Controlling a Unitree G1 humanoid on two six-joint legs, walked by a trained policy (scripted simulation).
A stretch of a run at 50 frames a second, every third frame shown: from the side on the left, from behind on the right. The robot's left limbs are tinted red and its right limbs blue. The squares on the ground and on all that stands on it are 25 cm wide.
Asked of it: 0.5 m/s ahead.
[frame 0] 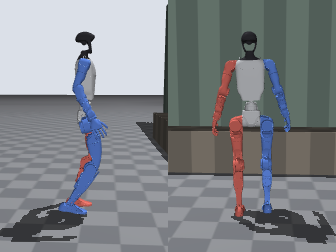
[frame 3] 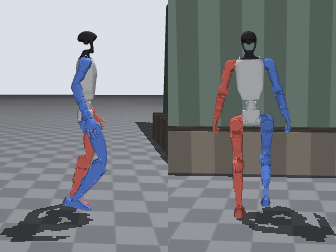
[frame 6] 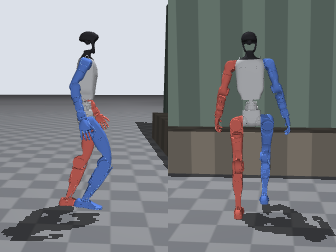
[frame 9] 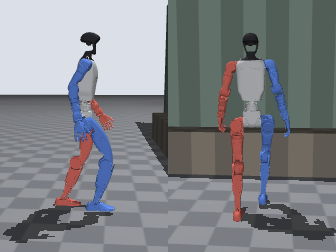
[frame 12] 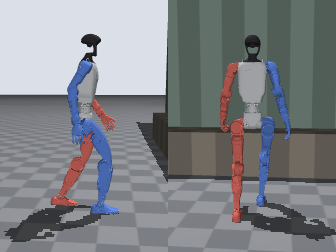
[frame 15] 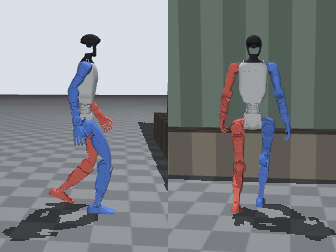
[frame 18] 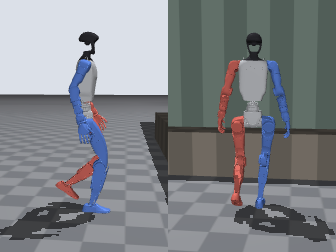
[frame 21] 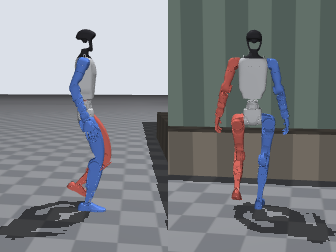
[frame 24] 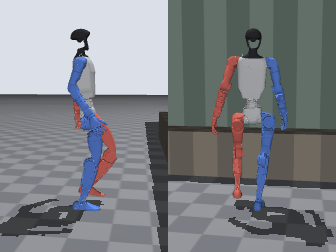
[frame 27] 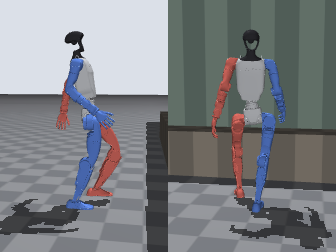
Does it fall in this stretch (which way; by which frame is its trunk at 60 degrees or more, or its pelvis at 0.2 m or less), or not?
no
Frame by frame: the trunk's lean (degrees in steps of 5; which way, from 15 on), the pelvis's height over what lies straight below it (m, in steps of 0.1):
0: 0, 0.8
3: 0, 0.8
6: 5, 0.8
9: 5, 0.8
12: 5, 0.8
15: 5, 0.8
18: 5, 0.8
21: 0, 0.8
24: 5, 0.8
27: 15 backward, 0.8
